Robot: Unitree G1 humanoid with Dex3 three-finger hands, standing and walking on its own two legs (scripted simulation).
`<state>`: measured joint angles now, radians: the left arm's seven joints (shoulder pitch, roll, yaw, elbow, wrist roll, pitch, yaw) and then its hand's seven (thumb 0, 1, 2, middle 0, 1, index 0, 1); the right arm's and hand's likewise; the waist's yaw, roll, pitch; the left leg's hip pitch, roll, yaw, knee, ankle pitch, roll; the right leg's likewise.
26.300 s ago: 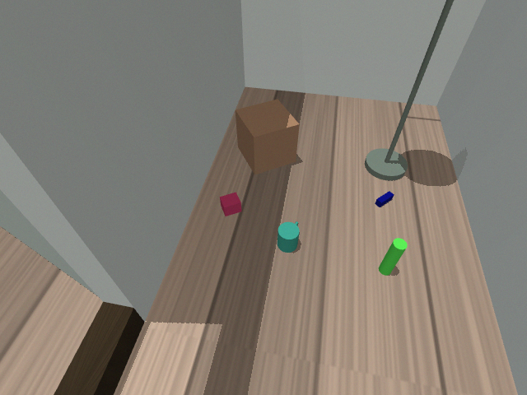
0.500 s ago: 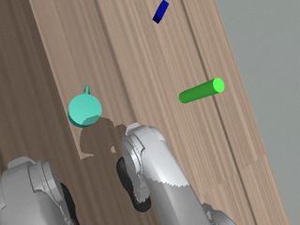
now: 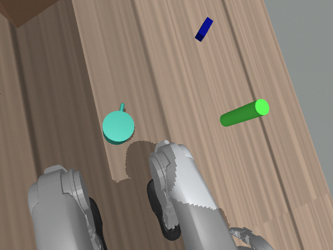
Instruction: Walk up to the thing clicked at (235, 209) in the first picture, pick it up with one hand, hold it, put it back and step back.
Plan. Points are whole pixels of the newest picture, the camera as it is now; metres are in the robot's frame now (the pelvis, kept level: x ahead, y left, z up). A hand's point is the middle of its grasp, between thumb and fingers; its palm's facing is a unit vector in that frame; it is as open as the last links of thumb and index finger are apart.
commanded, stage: lift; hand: left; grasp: from above
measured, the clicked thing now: out of the picture +0.51 +0.35 -0.16
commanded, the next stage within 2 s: hold in 1.34 s
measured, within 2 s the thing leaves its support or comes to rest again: neither
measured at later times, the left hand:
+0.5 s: hand out of the picture +0.39 +0.35 +0.04, palm faces -0.33 -0.28 -0.90, open 10.0 cm
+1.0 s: hand out of the picture +0.35 +0.32 +0.24, palm faces -0.36 -0.30 -0.88, open 10.1 cm
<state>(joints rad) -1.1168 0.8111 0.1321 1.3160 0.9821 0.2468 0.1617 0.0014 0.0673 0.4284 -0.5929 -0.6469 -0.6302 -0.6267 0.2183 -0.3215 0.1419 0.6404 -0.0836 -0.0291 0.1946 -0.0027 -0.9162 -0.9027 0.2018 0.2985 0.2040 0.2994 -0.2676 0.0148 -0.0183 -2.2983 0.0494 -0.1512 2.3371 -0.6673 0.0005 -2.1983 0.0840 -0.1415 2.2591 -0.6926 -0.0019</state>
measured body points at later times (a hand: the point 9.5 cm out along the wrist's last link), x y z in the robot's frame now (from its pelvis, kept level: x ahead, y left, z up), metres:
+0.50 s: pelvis +0.00 +0.00 +0.13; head +0.18 +0.05 +0.54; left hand +0.41 +0.36 +0.09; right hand +0.12 -0.25 +0.00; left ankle +0.08 +0.13 -0.32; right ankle +0.09 -0.11 -0.32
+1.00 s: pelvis +0.04 +0.01 +0.32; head +0.13 +0.03 +0.77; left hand +0.37 +0.33 +0.29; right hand +0.16 -0.23 +0.20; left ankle +0.07 +0.13 -0.32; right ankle +0.09 -0.11 -0.32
